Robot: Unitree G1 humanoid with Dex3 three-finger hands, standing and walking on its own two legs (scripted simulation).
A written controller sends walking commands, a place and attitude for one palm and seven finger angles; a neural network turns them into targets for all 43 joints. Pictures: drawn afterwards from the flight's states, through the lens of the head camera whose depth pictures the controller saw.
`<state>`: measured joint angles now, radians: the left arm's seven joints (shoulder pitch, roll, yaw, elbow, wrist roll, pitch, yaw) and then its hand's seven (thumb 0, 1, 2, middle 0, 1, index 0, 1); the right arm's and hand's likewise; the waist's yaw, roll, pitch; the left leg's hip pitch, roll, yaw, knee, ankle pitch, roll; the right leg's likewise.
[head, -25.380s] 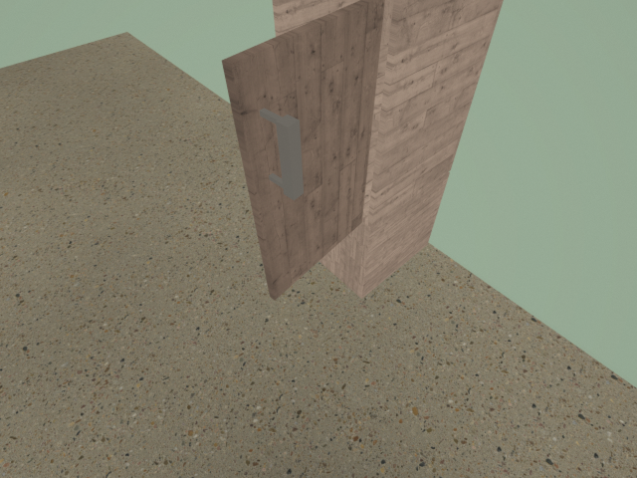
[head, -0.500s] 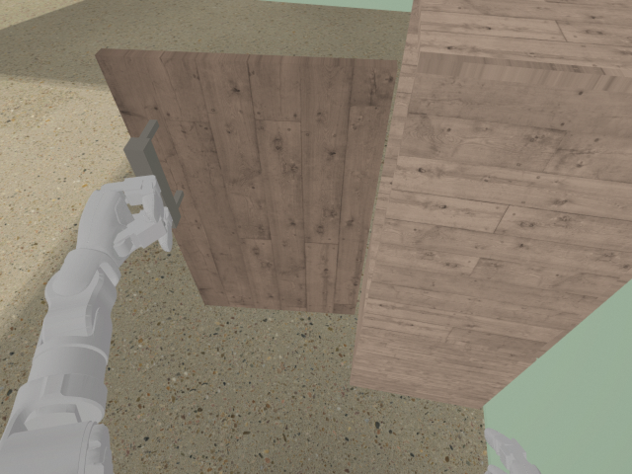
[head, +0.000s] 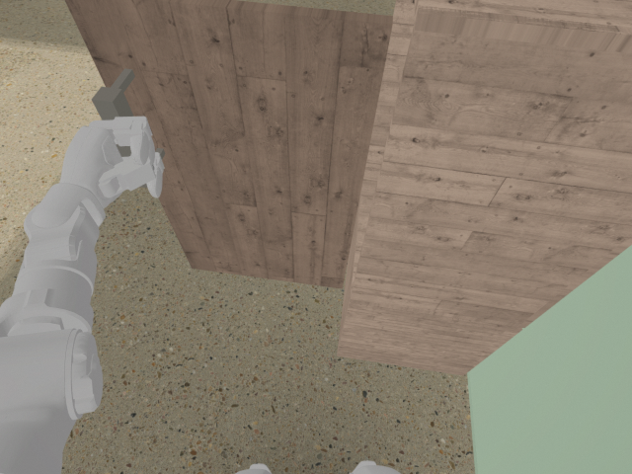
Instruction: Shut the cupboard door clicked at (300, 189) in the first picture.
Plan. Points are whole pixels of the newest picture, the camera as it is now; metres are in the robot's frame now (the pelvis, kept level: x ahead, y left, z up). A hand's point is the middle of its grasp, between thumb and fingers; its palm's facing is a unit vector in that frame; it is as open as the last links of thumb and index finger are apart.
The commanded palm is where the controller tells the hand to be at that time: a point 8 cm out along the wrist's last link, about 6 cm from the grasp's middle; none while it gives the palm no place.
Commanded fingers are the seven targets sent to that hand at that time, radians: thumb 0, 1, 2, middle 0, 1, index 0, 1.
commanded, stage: push the door shut along its arc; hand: left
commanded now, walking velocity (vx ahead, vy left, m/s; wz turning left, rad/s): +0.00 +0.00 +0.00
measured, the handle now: (137, 131) +0.53 +0.24 +0.12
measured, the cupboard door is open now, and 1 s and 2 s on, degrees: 91 73 62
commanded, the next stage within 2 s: pull the fist back off the door in 1.26 s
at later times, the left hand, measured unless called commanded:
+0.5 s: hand (180, 133) +0.51 +0.17 +0.13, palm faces -0.28 -0.96 +0.00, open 3.1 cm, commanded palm +0.52 +0.21 +0.12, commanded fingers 0.00 0.90 0.90 -1.30 -1.50 -1.30 -1.50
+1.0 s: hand (218, 110) +0.57 +0.13 +0.12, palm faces -0.39 -0.92 +0.01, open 2.9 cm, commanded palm +0.59 +0.17 +0.12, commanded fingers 0.00 0.90 0.90 -1.30 -1.50 -1.30 -1.50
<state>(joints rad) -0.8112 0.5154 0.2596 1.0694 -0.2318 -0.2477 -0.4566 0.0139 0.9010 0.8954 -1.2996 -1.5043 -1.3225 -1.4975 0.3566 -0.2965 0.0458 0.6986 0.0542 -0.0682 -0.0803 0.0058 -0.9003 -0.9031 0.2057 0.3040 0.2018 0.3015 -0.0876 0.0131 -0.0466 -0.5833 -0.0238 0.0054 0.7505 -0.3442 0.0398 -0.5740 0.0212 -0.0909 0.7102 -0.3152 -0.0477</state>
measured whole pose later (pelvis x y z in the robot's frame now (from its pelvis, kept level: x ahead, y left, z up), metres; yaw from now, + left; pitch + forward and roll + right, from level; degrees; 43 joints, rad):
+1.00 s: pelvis +0.02 +0.02 -0.02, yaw -3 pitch +21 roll -3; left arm -1.25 0.66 0.27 1.33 -0.11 -0.18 -0.55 -0.02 0.85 0.90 -1.29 -1.50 -1.30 -1.50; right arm 0.41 -0.29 0.05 0.70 0.01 -0.03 -0.07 0.00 -0.90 -0.90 0.21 0.30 0.20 0.30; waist -0.24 0.03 -0.07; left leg -0.85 0.00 0.03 0.92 -0.43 0.06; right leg -0.84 0.04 -0.07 0.84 -0.37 -0.03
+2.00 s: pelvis +0.03 -0.01 +0.00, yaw -3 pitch +15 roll -1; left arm -0.92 0.34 0.31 1.12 -0.08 -0.30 -0.05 0.01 0.90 0.90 -1.29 -1.50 -1.30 -1.50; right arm 0.49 -0.28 0.00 0.68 -0.01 0.01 0.04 0.00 -0.90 -0.90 0.20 0.30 0.20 0.30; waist -0.16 0.05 -0.09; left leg -0.62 0.02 0.05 0.74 -0.38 0.02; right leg -0.63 0.07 -0.04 0.69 -0.33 -0.06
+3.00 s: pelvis +0.02 +0.00 +0.03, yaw -2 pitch -1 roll +0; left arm -0.13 0.28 0.14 0.19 -0.13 -0.08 -0.03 0.01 0.90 0.90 -1.17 -1.37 -1.18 -1.36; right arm 0.19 -0.25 0.03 0.61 0.05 -0.05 -0.08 0.01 -0.90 -0.90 0.20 0.30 0.20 0.30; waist 0.01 0.05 -0.04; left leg -0.21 -0.03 0.04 0.49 -0.28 0.04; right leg -0.23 0.03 -0.04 0.49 -0.25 -0.04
